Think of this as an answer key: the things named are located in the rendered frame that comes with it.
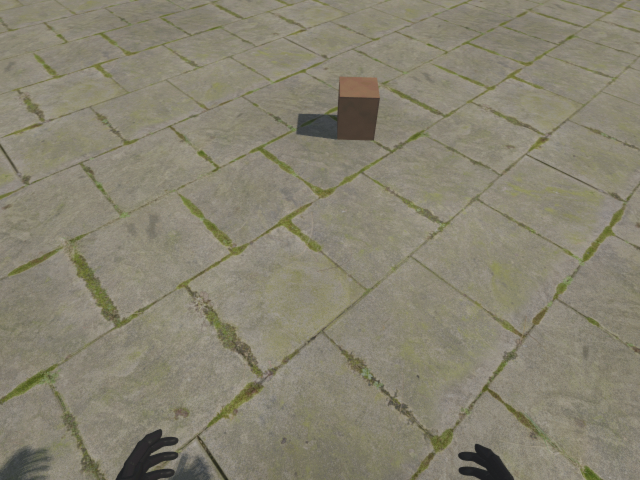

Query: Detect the robot right hand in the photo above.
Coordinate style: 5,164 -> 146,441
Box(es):
458,444 -> 514,480

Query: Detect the carton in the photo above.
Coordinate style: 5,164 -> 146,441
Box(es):
337,77 -> 380,141

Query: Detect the robot left hand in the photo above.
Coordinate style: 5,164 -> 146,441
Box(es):
116,429 -> 179,480

